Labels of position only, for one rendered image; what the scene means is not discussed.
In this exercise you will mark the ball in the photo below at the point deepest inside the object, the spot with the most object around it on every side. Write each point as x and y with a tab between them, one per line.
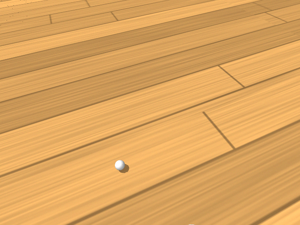
119	165

